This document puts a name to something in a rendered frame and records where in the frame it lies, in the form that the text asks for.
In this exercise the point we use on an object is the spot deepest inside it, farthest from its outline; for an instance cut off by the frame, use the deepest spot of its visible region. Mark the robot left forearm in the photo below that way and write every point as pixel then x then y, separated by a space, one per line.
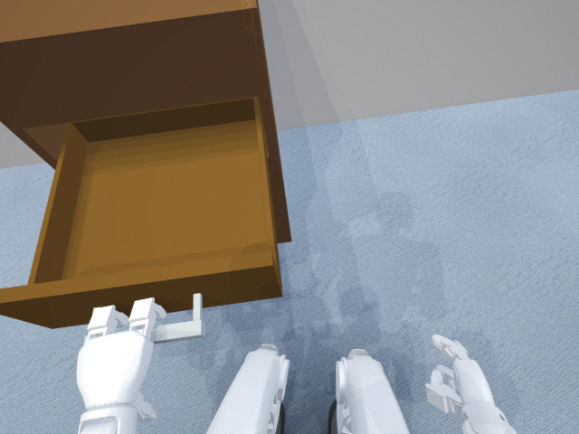
pixel 109 419

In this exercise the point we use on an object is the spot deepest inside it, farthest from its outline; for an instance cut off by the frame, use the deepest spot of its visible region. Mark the drawer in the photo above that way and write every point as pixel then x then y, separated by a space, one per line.
pixel 165 204

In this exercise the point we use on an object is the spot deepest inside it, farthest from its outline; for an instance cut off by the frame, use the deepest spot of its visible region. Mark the robot right thigh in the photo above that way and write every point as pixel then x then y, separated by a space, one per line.
pixel 362 386

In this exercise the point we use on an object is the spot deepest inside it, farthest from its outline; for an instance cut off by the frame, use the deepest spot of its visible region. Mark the left robot hand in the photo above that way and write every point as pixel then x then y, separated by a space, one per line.
pixel 112 366

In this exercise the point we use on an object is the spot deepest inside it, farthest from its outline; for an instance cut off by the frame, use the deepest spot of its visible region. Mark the robot left thigh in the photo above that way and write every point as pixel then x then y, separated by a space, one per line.
pixel 246 407

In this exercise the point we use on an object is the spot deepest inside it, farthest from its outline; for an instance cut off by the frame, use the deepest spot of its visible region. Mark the right robot hand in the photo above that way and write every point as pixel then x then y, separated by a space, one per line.
pixel 464 384

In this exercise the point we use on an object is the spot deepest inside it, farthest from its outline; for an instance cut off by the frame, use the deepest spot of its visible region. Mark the handle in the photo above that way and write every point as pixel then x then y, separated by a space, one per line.
pixel 178 331

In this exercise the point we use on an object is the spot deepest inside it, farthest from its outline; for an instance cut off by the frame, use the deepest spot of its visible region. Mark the cabinet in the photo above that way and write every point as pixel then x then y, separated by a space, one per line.
pixel 71 60

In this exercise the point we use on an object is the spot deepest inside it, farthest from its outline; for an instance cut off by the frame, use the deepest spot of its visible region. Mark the robot thigh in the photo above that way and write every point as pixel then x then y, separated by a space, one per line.
pixel 246 407
pixel 362 386

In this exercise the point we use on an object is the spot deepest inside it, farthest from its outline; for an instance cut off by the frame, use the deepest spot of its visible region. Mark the robot right forearm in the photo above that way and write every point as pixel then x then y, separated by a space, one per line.
pixel 480 417

